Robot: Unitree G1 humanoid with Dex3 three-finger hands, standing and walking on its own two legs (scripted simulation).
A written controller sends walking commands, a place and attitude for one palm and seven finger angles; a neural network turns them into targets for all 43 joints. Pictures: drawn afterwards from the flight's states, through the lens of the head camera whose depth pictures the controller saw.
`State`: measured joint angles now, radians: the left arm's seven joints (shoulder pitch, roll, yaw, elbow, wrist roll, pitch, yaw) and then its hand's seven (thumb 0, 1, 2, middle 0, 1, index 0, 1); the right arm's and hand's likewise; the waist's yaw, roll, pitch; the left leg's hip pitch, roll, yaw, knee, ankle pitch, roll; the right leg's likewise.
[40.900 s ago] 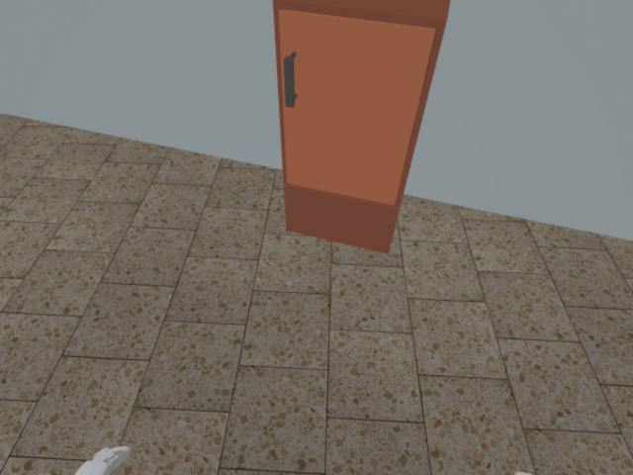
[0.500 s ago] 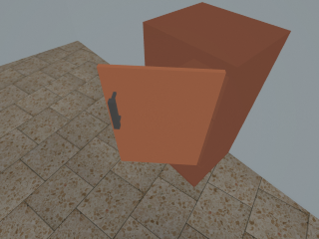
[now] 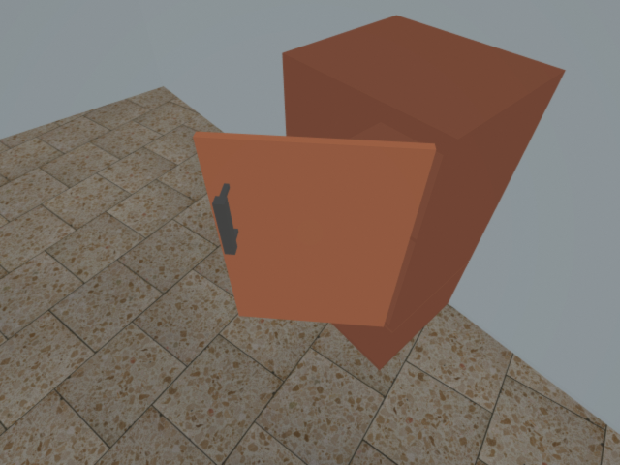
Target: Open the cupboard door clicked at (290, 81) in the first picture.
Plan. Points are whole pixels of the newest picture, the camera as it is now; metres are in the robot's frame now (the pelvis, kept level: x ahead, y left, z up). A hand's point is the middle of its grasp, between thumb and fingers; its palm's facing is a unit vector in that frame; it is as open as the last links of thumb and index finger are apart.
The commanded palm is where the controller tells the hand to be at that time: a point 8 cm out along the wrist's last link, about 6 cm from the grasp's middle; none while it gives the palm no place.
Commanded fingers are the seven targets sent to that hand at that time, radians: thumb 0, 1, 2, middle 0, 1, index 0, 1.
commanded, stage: look again from close up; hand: left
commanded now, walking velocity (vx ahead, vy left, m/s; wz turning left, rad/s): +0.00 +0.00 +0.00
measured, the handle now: (228, 219) +0.56 +0.19 -0.05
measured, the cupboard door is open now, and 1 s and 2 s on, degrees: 44 44 44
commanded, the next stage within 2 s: raise the hand with hooked fingers in 0.34 s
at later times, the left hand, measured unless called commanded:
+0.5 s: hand out of the picture +0.05 +0.18 -0.15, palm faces +0.14 -0.97 -0.21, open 7.3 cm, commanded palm +0.11 +0.22 -0.07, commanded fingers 0.00 0.81 0.86 -0.21 -0.36 -0.21 -0.36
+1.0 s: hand (153, 448) +0.16 +0.21 -0.06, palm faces +0.12 -0.99 -0.07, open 9.4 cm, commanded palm +0.16 +0.26 -0.06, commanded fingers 0.00 0.22 0.61 -0.25 -0.74 -0.25 -0.74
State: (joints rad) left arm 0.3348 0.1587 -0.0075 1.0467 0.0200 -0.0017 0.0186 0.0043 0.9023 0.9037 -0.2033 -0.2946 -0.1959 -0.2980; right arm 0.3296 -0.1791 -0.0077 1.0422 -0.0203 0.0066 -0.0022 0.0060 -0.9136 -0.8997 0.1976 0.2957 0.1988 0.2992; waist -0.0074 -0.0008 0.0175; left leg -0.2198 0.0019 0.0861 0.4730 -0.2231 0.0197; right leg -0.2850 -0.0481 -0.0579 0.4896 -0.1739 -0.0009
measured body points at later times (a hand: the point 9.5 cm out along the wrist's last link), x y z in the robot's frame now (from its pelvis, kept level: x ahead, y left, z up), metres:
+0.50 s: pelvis +0.01 -0.01 +0.00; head +0.01 -0.01 +0.45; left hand +0.04 +0.23 -0.14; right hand +0.01 -0.22 -0.16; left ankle +0.02 +0.11 -0.74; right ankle +0.06 -0.12 -0.74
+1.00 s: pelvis +0.01 -0.01 -0.10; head +0.07 +0.02 +0.34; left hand +0.15 +0.27 -0.06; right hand +0.28 -0.22 -0.13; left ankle +0.02 +0.11 -0.74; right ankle +0.06 -0.12 -0.74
